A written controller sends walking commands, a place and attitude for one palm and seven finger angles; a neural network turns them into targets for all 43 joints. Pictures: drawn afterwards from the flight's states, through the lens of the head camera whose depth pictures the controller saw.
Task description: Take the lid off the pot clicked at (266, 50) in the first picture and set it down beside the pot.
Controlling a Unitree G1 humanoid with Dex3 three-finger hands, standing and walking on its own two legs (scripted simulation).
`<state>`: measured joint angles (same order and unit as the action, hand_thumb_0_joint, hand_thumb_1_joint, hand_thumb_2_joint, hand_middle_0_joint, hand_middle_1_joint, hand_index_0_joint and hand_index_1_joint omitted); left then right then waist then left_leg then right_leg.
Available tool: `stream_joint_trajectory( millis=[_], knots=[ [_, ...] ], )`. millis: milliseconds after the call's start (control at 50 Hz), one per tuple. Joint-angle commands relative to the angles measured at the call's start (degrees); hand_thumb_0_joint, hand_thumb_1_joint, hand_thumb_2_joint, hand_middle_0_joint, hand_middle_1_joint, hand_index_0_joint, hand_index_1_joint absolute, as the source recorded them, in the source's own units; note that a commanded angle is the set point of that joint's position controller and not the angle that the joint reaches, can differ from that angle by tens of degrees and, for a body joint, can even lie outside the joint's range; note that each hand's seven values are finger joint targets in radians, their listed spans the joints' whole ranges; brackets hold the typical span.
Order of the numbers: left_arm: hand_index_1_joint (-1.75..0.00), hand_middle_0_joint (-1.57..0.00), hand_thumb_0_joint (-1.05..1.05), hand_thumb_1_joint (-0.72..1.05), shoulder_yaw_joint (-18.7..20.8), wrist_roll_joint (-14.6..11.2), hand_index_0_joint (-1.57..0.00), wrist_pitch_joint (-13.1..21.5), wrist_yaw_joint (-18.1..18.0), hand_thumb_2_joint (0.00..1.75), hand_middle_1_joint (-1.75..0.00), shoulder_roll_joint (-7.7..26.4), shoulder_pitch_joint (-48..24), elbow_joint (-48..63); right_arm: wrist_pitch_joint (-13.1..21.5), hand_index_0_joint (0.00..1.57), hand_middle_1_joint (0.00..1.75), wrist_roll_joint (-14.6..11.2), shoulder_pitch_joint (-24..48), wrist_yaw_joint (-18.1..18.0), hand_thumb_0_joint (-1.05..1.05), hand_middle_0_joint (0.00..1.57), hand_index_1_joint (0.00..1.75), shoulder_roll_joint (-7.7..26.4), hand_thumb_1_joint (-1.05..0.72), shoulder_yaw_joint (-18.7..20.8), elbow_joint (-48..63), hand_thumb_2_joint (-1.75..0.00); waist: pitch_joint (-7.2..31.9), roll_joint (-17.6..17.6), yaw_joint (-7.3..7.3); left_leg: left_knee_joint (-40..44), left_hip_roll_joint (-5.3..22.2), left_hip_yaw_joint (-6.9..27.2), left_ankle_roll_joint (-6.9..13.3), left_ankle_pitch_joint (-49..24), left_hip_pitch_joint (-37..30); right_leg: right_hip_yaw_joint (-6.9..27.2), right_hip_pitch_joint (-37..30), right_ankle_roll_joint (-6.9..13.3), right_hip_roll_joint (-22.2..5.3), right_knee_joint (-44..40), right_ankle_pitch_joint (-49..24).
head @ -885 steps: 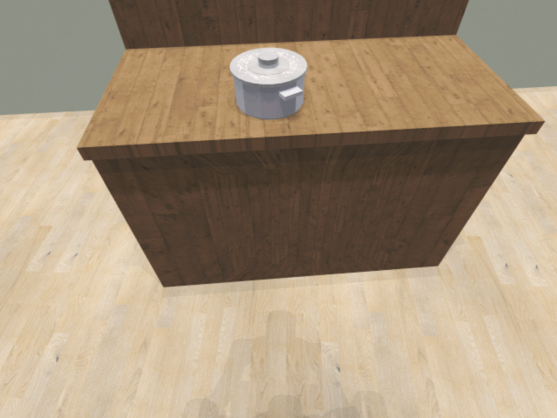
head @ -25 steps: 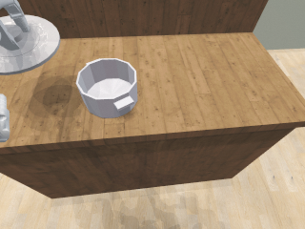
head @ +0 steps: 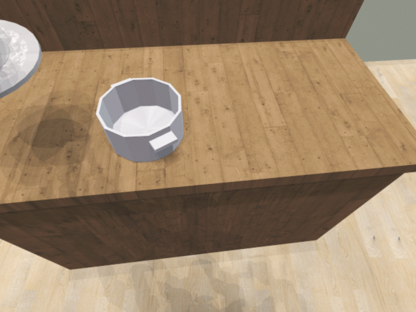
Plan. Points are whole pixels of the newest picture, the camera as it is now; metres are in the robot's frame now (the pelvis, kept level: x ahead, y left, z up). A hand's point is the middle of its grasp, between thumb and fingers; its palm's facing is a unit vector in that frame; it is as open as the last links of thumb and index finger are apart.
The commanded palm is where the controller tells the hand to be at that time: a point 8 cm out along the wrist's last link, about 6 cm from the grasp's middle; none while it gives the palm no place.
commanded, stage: move the lid sideways beside the pot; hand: left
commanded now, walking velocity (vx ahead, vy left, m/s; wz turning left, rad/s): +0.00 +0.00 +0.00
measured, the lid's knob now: out of the picture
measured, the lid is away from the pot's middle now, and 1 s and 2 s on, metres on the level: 0.23 0.24 0.23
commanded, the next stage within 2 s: lower the lid onto the table in 0.02 s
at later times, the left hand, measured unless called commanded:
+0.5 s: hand out of the picture +0.48 +0.34 +0.23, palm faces -0.30 -0.22 -0.93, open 8.0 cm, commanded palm +0.51 +0.34 +0.30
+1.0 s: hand out of the picture +0.48 +0.35 +0.19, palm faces -0.34 -0.23 -0.91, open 8.0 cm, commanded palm +0.52 +0.35 +0.26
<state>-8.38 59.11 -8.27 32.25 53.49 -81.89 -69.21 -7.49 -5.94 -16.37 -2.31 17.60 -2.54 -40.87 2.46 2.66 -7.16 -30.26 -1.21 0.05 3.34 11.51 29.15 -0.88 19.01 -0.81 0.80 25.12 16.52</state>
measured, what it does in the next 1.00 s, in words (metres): stands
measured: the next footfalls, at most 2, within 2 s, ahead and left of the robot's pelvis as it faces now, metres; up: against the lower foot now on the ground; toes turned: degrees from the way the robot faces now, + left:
none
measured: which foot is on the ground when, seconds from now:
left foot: down 0.00-1.00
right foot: down 0.00-1.00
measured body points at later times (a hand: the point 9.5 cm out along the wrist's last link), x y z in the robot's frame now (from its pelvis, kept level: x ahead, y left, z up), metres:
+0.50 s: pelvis +0.00 +0.00 +0.00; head +0.07 +0.01 +0.44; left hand +0.49 +0.34 +0.28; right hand +0.02 -0.28 -0.12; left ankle +0.03 +0.08 -0.73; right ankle -0.05 -0.13 -0.73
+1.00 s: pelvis +0.00 +0.01 -0.01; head +0.09 +0.02 +0.44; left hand +0.50 +0.36 +0.25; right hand -0.01 -0.27 -0.12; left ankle +0.03 +0.08 -0.73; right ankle -0.05 -0.13 -0.73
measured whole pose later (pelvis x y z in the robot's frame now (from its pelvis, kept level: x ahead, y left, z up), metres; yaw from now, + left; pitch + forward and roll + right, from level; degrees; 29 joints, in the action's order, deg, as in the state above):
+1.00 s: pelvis +0.00 +0.01 -0.01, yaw -1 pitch +13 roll -3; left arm -6.5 59.1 -5.9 30.2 54.1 -79.6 -74.8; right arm -7.0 -5.9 -19.9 -2.5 17.6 -1.9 -41.9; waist 3.1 2.1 -9.0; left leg -34.3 -0.9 -0.6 4.1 13.6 33.7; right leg -0.2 23.1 -1.6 1.1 27.6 17.5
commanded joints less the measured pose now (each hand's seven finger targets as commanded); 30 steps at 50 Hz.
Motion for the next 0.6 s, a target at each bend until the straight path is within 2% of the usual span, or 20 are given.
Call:
stream_joint_trajectory(
  millis=[0, 60, 100, 120, 140, 160, 180, 200, 240, 280, 300, 360, 380, 400, 440, 480, 500, 540, 560, 580],
  knots=[
    [-1.08, -0.80, 0.00, 0.67, 1.86, 0.50, -0.80, -0.18, -2.46, 0.87, -1.10, 12.84, -30.57, 13.84, 0.79, 0.20, 0.30, 0.13, -4.07, -0.63, 0.00, 0.20, 0.30, 9.87, -0.90, 3.33, 3.24, -0.90, 25.38, 6.05, -0.78, -1.57, 0.83, 2.49, 1.34, -25.82, -29.85, -1.83, 5.07, 1.41, 3.14, -2.30, -16.21],
    [-1.08, -0.80, 0.00, 0.67, 0.39, 0.20, -0.80, -0.32, -2.44, 0.87, -1.10, 11.59, -30.75, 12.69, 1.15, 0.20, 0.30, 0.01, -4.11, -0.87, 0.00, 0.20, 0.30, 9.90, -0.90, 3.19, 3.09, -0.90, 23.00, 5.62, -1.12, -0.62, 0.45, 2.35, 1.52, -20.16, -27.81, -2.04, 5.52, 1.54, 3.07, -2.94, -13.89],
    [-1.08, -0.80, 0.00, 0.67, 1.44, 0.37, -0.80, -0.05, -2.51, 0.87, -1.10, 13.20, -31.46, 14.41, 1.17, 0.20, 0.30, 0.11, -3.93, -0.95, 0.00, 0.20, 0.30, 10.00, -0.90, 3.07, 3.02, -0.90, 25.10, 6.92, -0.86, -0.96, 0.52, 2.09, 1.50, -22.22, -29.04, -1.68, 4.60, 1.50, 3.00, -2.80, -14.96],
    [-1.08, -0.80, 0.00, 0.67, -0.66, 0.05, -0.80, -1.40, -2.26, 0.87, -1.10, 10.33, -30.15, 7.95, 1.56, 0.20, 0.30, -0.13, -4.33, -0.95, 0.00, 0.20, 0.30, 9.87, -0.90, 2.96, 2.38, -0.90, 21.79, 6.03, -1.64, -0.74, 0.02, 2.08, 1.66, -19.16, -27.23, -1.98, 5.59, 1.59, 3.14, -3.01, -14.05],
    [-1.08, -0.80, 0.00, 0.67, -1.45, -0.47, -0.80, -2.06, -1.96, 0.87, -1.10, 9.60, -29.17, 6.81, 1.72, 0.20, 0.30, -0.37, -4.30, -0.84, 0.00, 0.20, 0.30, 9.97, -0.90, 2.90, 2.05, -0.90, 19.59, 3.96, -1.85, 0.28, 0.13, 1.96, 1.51, -14.94, -25.14, -2.08, 5.54, 1.42, 3.04, -3.55, -12.58],
    [-1.08, -0.80, 0.00, 0.67, -0.91, -0.49, -0.80, -2.20, -2.10, 0.87, -1.10, 10.60, -29.64, 7.26, 1.87, 0.20, 0.30, -0.36, -3.96, -0.80, 0.00, 0.20, 0.30, 10.22, -0.90, 2.82, 2.06, -0.90, 19.84, 3.99, -1.72, 0.85, -0.03, 1.80, 1.44, -12.32, -23.94, -1.92, 4.86, 1.50, 2.91, -3.63, -11.45],
    [-1.08, -0.80, 0.00, 0.67, -2.32, -1.21, -0.80, -1.75, -1.81, 0.87, -1.10, 8.72, -30.25, 9.78, 2.42, 0.20, 0.30, -0.62, -3.22, -0.95, 0.00, 0.20, 0.30, 10.28, -0.90, 2.58, 2.50, -0.90, 21.21, 5.05, -1.48, 0.96, 0.16, 1.67, 1.57, -14.83, -25.54, -2.10, 4.40, 1.85, 2.71, -3.63, -13.02],
    [-1.08, -0.80, 0.00, 0.67, -0.92, -0.24, -0.80, -1.99, -2.33, 0.87, -1.10, 10.94, -32.54, 10.60, 2.51, 0.20, 0.30, -0.28, -4.11, -0.97, 0.00, 0.20, 0.30, 10.39, -0.90, 2.81, 1.94, -0.90, 23.15, 5.88, -1.46, 0.79, 0.23, 2.02, 1.56, -14.36, -26.55, -1.75, 4.40, 1.56, 2.93, -3.54, -12.12],
    [-1.08, -0.80, 0.00, 0.67, -0.97, -0.17, -0.80, -1.73, -2.56, 0.87, -1.10, 11.18, -32.33, 9.40, 3.01, 0.20, 0.30, -0.33, -4.43, -1.27, 0.00, 0.20, 0.30, 10.28, -0.90, 2.63, 1.52, -0.90, 21.49, 5.87, -1.66, 0.99, 0.31, 2.02, 1.53, -12.96, -25.55, -1.83, 4.63, 1.67, 2.99, -3.64, -11.88],
    [-1.08, -0.80, 0.00, 0.67, -1.63, -0.86, -0.80, -1.01, -2.50, 0.87, -1.10, 10.07, -34.72, 14.11, 3.78, 0.20, 0.30, -0.37, -3.97, -1.53, 0.00, 0.20, 0.30, 10.22, -0.90, 2.79, 2.18, -0.90, 25.76, 8.10, -1.23, 0.33, 0.47, 2.29, 1.58, -18.56, -29.34, -2.02, 4.29, 1.91, 2.89, -3.28, -13.82],
    [-1.08, -0.80, 0.00, 0.67, -0.20, 0.11, -0.80, -1.18, -3.00, 0.87, -1.10, 11.86, -36.44, 14.13, 3.78, 0.20, 0.30, -0.01, -5.11, -1.42, 0.00, 0.20, 0.30, 10.34, -0.90, 3.14, 1.54, -0.90, 27.23, 9.86, -1.22, -0.19, 0.71, 2.94, 1.38, -19.95, -31.11, -1.68, 5.19, 1.67, 3.16, -3.12, -13.30],
    [-1.08, -0.80, 0.00, 0.67, 1.42, 0.84, -0.80, -0.91, -3.25, 0.87, -1.10, 13.26, -29.72, 6.58, 3.63, 0.20, 0.30, 0.27, -6.22, -1.35, 0.00, 0.20, 0.30, 10.30, -0.90, 3.05, 1.40, -0.90, 23.20, 4.76, -1.38, -0.46, 0.12, 2.31, 1.44, -17.29, -25.87, -1.90, 4.68, 1.54, 3.24, -2.59, -13.41],
    [-1.08, -0.80, 0.00, 0.67, 0.00, -0.02, -0.80, -0.51, -2.84, 0.87, -1.10, 11.34, -28.59, 7.62, 3.64, 0.20, 0.30, -0.24, -5.78, -1.32, 0.00, 0.20, 0.30, 10.27, -0.90, 2.90, 1.81, -0.90, 23.87, 5.69, -1.22, -0.51, 0.37, 2.09, 1.25, -21.03, -26.66, -2.01, 4.31, 1.79, 3.03, -2.42, -15.50],
    [-1.08, -0.80, 0.00, 0.67, 1.42, 0.72, -0.80, -0.68, -3.29, 0.87, -1.10, 12.99, -30.73, 8.34, 3.16, 0.20, 0.30, 0.27, -6.19, -1.08, 0.00, 0.20, 0.30, 10.65, -0.90, 3.27, 1.44, -0.90, 24.86, 5.79, -1.07, -0.76, 0.52, 2.42, 1.11, -20.97, -27.14, -1.81, 4.66, 1.51, 3.21, -2.10, -15.06],
    [-1.08, -0.80, 0.00, 0.67, 0.00, 0.64, -0.80, -0.83, -3.36, 0.87, -1.10, 11.32, -28.89, 5.00, 3.06, 0.20, 0.30, 0.16, -6.32, -0.99, 0.00, 0.20, 0.30, 10.53, -0.90, 3.21, 1.53, -0.90, 21.35, 5.17, -1.61, -0.83, 0.37, 2.25, 1.32, -18.21, -25.44, -2.02, 6.72, 1.54, 3.30, -2.27, -13.44],
    [-1.08, -0.80, 0.00, 0.67, 1.35, 0.27, -0.80, 0.10, -3.32, 0.87, -1.10, 13.02, -28.56, 7.67, 3.00, 0.20, 0.30, 0.04, -6.31, -1.11, 0.00, 0.20, 0.30, 10.62, -0.90, 3.13, 2.04, -0.90, 23.61, 5.29, -0.99, -1.12, 0.54, 2.01, 1.32, -21.24, -26.33, -2.06, 5.08, 1.80, 3.24, -1.88, -15.31],
    [-1.08, -0.80, 0.00, 0.67, 2.09, 1.05, -0.80, -0.06, -3.69, 0.87, -1.10, 14.51, -30.13, 7.66, 2.58, 0.20, 0.30, 0.18, -6.78, -1.11, 0.00, 0.20, 0.30, 10.74, -0.90, 3.31, 1.75, -0.90, 24.97, 5.33, -1.38, -1.52, 0.58, 2.09, 1.31, -21.31, -26.50, -1.63, 5.10, 1.45, 3.43, -1.61, -15.43],
    [-1.08, -0.80, 0.00, 0.67, 1.24, 0.92, -0.80, -0.03, -3.67, 0.87, -1.10, 13.50, -30.34, 6.84, 2.56, 0.20, 0.30, 0.17, -7.40, -1.18, 0.00, 0.20, 0.30, 10.76, -0.90, 3.45, 1.60, -0.90, 23.79, 5.63, -1.72, -1.50, 0.60, 2.19, 1.39, -20.05, -26.30, -1.89, 6.33, 1.38, 3.53, -1.72, -14.53],
    [-1.08, -0.80, 0.00, 0.67, 2.79, 1.14, -0.80, 0.28, -3.90, 0.87, -1.10, 15.77, -31.22, 8.30, 2.51, 0.20, 0.30, 0.25, -7.72, -1.23, 0.00, 0.20, 0.30, 10.84, -0.90, 3.56, 1.66, -0.90, 25.52, 6.28, -1.53, -1.78, 0.59, 2.14, 1.41, -20.75, -26.64, -1.58, 5.51, 1.42, 3.56, -1.56, -15.14],
    [-1.08, -0.80, 0.00, 0.67, 2.58, 0.75, -0.80, 0.96, -3.79, 0.87, -1.10, 15.35, -30.07, 9.36, 2.64, 0.20, 0.30, 0.12, -7.55, -1.36, 0.00, 0.20, 0.30, 10.72, -0.90, 3.40, 2.15, -0.90, 26.93, 7.70, -1.21, -2.38, 0.64, 2.14, 1.25, -25.13, -28.06, -1.81, 5.56, 1.74, 3.51, -1.20, -16.88]
  ],
)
